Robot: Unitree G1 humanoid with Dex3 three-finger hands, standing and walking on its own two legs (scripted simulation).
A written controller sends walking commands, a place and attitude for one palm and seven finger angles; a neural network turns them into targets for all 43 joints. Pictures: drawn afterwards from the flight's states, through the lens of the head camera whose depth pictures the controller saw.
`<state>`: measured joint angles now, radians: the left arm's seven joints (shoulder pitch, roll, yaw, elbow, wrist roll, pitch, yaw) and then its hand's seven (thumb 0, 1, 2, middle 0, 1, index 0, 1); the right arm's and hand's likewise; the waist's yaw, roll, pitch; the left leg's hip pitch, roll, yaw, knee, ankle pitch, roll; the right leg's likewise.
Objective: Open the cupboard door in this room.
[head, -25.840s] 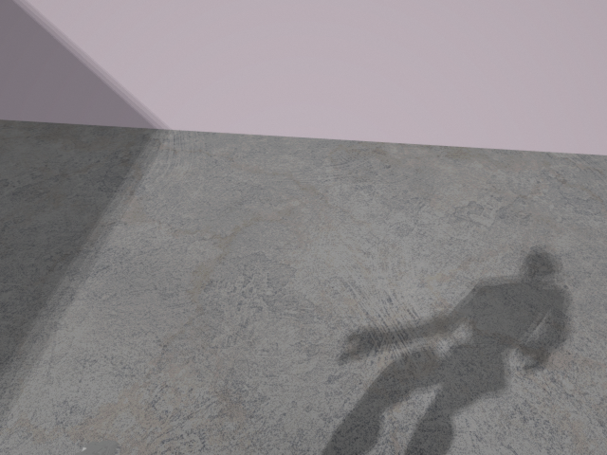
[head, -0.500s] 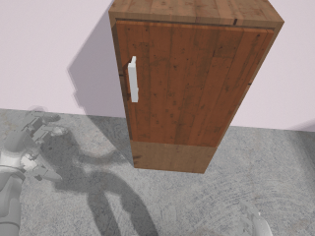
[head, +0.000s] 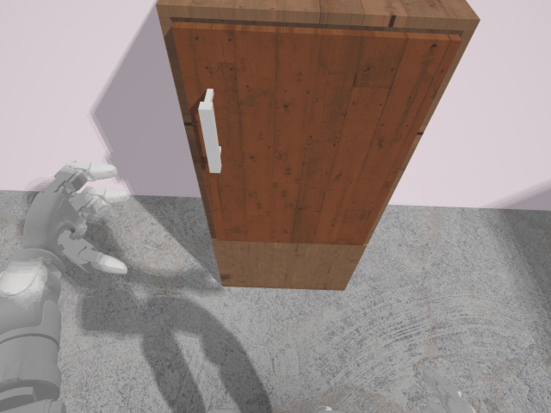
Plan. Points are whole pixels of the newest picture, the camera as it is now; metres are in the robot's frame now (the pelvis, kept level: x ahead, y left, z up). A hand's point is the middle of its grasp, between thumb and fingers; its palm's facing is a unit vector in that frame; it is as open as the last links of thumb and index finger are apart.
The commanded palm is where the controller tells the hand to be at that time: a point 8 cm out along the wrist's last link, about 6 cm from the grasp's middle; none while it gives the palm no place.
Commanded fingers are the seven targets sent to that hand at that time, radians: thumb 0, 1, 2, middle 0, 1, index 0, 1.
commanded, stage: move the hooked fingers beside the handle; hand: left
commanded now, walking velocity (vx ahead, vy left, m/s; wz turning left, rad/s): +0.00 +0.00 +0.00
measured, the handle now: (212, 132) +0.56 +0.13 +0.07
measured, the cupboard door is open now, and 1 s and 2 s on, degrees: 0 0 0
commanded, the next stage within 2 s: slide the fingers in behind the handle in 1.90 s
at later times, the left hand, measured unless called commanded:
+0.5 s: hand (138, 188) +0.42 +0.22 +0.08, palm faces -0.02 -1.00 -0.01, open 14.0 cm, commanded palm +0.39 +0.27 +0.07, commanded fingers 0.00 -0.50 0.30 -0.30 -1.20 -0.30 -1.20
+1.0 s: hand (166, 162) +0.47 +0.19 +0.08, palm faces -0.02 -1.00 -0.01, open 14.0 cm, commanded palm +0.46 +0.24 +0.07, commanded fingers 0.00 -0.50 0.30 -0.30 -1.20 -0.30 -1.20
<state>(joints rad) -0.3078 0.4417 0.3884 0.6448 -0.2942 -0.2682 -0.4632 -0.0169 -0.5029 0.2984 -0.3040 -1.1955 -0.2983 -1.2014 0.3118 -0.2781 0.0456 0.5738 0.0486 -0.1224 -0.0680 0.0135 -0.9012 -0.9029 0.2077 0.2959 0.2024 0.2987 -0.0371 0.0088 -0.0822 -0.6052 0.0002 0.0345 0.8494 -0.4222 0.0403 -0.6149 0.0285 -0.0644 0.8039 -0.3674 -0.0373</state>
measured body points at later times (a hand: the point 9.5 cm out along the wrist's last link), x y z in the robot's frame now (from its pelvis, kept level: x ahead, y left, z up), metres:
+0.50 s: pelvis +0.00 +0.01 +0.00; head +0.07 +0.02 +0.44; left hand +0.41 +0.28 +0.08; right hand +0.09 -0.25 -0.11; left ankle +0.00 +0.09 -0.70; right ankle +0.02 -0.10 -0.70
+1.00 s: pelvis +0.00 +0.01 -0.01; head +0.09 +0.02 +0.43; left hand +0.47 +0.25 +0.08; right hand +0.02 -0.26 -0.13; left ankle +0.00 +0.09 -0.70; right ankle +0.02 -0.10 -0.70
